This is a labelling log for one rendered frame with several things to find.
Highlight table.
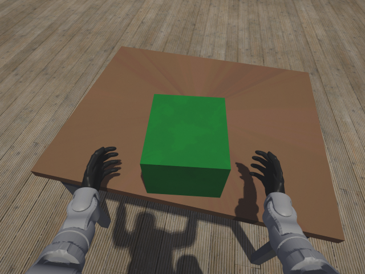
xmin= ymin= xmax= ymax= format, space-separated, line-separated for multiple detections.
xmin=31 ymin=46 xmax=345 ymax=265

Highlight carton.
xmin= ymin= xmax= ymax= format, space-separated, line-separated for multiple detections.
xmin=140 ymin=94 xmax=231 ymax=198

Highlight robot left forearm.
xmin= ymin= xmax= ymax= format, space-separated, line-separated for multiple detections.
xmin=25 ymin=187 xmax=100 ymax=274

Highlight robot right forearm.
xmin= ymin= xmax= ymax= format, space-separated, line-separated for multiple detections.
xmin=262 ymin=192 xmax=340 ymax=274

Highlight left robot hand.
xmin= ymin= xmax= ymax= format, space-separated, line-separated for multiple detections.
xmin=81 ymin=147 xmax=118 ymax=191

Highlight right robot hand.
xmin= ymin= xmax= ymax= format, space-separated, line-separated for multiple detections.
xmin=249 ymin=151 xmax=285 ymax=197

